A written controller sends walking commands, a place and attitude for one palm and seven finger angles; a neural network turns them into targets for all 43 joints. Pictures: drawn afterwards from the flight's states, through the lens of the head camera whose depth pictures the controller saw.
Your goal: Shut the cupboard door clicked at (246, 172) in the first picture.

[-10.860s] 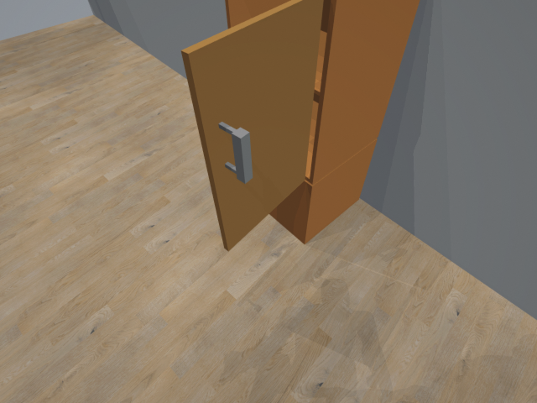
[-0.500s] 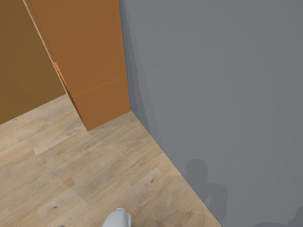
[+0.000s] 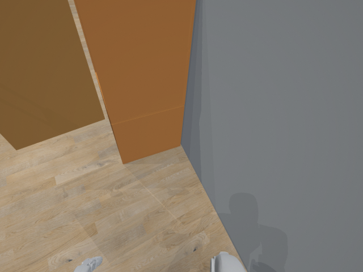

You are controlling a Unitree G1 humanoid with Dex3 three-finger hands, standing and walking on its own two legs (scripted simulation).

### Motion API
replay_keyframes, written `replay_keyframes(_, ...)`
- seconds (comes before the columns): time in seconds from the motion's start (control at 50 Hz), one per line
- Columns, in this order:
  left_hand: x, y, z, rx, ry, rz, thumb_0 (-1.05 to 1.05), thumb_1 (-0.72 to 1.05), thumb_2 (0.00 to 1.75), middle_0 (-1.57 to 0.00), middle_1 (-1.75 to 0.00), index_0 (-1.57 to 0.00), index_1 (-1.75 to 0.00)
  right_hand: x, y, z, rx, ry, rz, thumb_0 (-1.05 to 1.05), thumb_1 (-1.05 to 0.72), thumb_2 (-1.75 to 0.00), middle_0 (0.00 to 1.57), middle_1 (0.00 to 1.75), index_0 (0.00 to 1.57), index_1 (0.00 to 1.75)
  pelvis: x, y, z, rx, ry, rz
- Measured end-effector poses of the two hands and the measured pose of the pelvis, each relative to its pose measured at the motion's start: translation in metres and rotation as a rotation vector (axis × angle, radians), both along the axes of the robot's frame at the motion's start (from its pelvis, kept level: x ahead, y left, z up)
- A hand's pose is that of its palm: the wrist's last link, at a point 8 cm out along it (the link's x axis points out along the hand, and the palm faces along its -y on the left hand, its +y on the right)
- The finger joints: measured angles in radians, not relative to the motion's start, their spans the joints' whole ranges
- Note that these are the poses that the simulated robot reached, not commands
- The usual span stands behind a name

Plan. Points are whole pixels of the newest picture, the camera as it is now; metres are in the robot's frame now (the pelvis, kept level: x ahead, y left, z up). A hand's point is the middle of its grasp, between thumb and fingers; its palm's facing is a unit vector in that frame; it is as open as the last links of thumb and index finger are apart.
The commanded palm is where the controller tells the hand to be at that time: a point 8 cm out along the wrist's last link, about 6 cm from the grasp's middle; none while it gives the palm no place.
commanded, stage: turn to face it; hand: left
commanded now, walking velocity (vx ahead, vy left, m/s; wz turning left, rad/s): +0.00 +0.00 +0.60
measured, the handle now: out of the picture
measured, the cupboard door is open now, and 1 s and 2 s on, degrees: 97 97 97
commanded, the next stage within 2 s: take the last steps up to it in 0.70 s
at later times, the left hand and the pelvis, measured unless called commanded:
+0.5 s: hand out of the picture +0.06 +0.15 -0.17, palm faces +0.32 -0.92 -0.24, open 7.4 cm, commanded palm none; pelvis +0.06 -0.05 +0.00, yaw +19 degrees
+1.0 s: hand out of the picture +0.04 +0.18 -0.17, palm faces +0.46 -0.87 -0.20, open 7.4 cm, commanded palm none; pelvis +0.07 -0.02 +0.00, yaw +26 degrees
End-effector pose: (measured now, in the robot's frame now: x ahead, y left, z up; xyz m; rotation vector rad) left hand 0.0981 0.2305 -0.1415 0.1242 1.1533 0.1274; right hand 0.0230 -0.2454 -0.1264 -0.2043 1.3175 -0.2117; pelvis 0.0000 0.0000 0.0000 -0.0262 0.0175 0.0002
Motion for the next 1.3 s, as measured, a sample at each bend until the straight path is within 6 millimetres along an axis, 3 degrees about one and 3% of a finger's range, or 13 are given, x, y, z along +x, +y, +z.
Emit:
replay_keyframes(0.14, 0.063, -0.013, 0.015, 0.044, -0.107, 0.001, 0.0, 0.91, 0.9, -0.2, -0.3, -0.2, -0.3, 0.009, -0.024, -0.008, 0.013, 0.065, -0.008, 0.0, -0.92, -0.9, 0.21, 0.3, 0.2, 0.3, 0.027, -0.024, -0.003, 0.006, 0.014, 0.069)
replay_keyframes(0.2, 0.076, -0.021, 0.02, 0.073, -0.145, 0.018, 0.0, 0.91, 0.9, -0.2, -0.3, -0.2, -0.3, 0.021, -0.039, -0.019, 0.029, 0.082, 0.005, 0.0, -0.91, -0.9, 0.21, 0.3, 0.2, 0.3, 0.038, -0.039, -0.009, 0.021, 0.02, 0.104)
replay_keyframes(0.26, 0.072, -0.028, 0.022, 0.102, -0.152, 0.04, 0.0, 0.91, 0.9, -0.2, -0.3, -0.2, -0.3, 0.044, -0.052, -0.029, 0.039, 0.082, 0.033, 0.0, -0.91, -0.9, 0.21, 0.3, 0.2, 0.3, 0.044, -0.048, -0.013, 0.022, 0.014, 0.142)
replay_keyframes(0.36, 0.031, -0.033, 0.024, 0.102, -0.082, 0.143, 0.0, 0.91, 0.9, -0.2, -0.3, -0.2, -0.3, 0.098, -0.06, -0.023, 0.043, 0.055, 0.147, 0.0, -0.91, -0.9, 0.2, 0.3, 0.2, 0.3, 0.052, -0.055, -0.005, 0.039, -0.003, 0.233)
replay_keyframes(0.46, -0.031, -0.035, 0.013, 0.078, 0.038, 0.268, 0.0, 0.91, 0.9, -0.21, -0.3, -0.2, -0.3, 0.163, -0.046, -0.013, 0.034, -0.011, 0.281, 0.0, -0.91, -0.9, 0.2, 0.3, 0.2, 0.3, 0.058, -0.053, -0.002, 0.052, -0.001, 0.302)
replay_keyframes(0.6, -0.126, -0.026, -0.016, 0.022, 0.228, 0.426, 0.0, 0.9, 0.9, -0.21, -0.3, -0.2, -0.3, 0.248, 0.016, -0.005, 0.012, -0.16, 0.477, 0.0, -0.92, -0.9, 0.2, 0.3, 0.19, 0.3, 0.062, -0.027, -0.017, 0.034, -0.001, 0.369)
replay_keyframes(0.66, -0.152, -0.017, -0.026, 0.006, 0.297, 0.473, 0.0, 0.91, 0.9, -0.2, -0.3, -0.2, -0.3, 0.266, 0.044, 0.0, 0.011, -0.227, 0.534, 0.0, -0.91, -0.9, 0.2, 0.3, 0.19, 0.3, 0.06, -0.018, -0.022, 0.035, -0.009, 0.388)
replay_keyframes(0.74, -0.155, -0.007, -0.021, 0.006, 0.299, 0.508, 0.01, 0.91, 0.9, -0.2, -0.3, -0.2, -0.3, 0.265, 0.067, 0.01, 0.017, -0.236, 0.576, 0.0, -0.91, -0.9, 0.2, 0.3, 0.2, 0.3, 0.058, -0.013, -0.013, 0.018, -0.018, 0.411)
replay_keyframes(0.88, -0.125, -0.002, -0.006, 0.012, 0.18, 0.515, 0.0, 0.91, 0.9, -0.2, -0.3, -0.19, -0.3, 0.235, 0.075, 0.008, 0.062, -0.167, 0.573, 0.0, -0.91, -0.9, 0.21, 0.3, 0.2, 0.3, 0.059, -0.014, -0.001, 0.007, -0.022, 0.44)
replay_keyframes(0.96, -0.102, -0.008, 0.0, 0.012, 0.127, 0.487, 0.0, 0.91, 0.9, -0.2, -0.3, -0.19, -0.3, 0.216, 0.057, 0.0, 0.077, -0.131, 0.524, -0.01, -0.92, -0.9, 0.21, 0.3, 0.2, 0.3, 0.064, -0.019, 0.0, 0.015, -0.023, 0.447)
replay_keyframes(1.1, -0.063, -0.027, 0.003, 0.05, 0.03, 0.462, 0.0, 0.91, 0.9, -0.2, -0.3, -0.2, -0.3, 0.188, 0.002, -0.03, 0.073, 0.01, 0.456, 0.0, -0.92, -0.9, 0.21, 0.3, 0.2, 0.3, 0.085, -0.036, -0.013, 0.052, -0.023, 0.466)
replay_keyframes(1.2, -0.077, -0.047, 0.012, 0.035, 0.075, 0.535, 0.0, 0.92, 0.9, -0.21, -0.3, -0.2, -0.3, 0.191, -0.009, -0.024, 0.062, 0.099, 0.467, 0.0, -0.92, -0.9, 0.2, 0.3, 0.2, 0.3, 0.104, -0.032, -0.002, 0.046, -0.033, 0.505)
replay_keyframes(1.3, -0.1, -0.066, 0.012, -0.026, 0.197, 0.577, 0.0, 0.92, 0.9, -0.2, -0.3, -0.2, -0.3, 0.216, 0.008, -0.014, 0.061, 0.101, 0.484, 0.01, -0.92, -0.9, 0.2, 0.3, 0.2, 0.3, 0.122, -0.018, 0.005, 0.044, -0.017, 0.53)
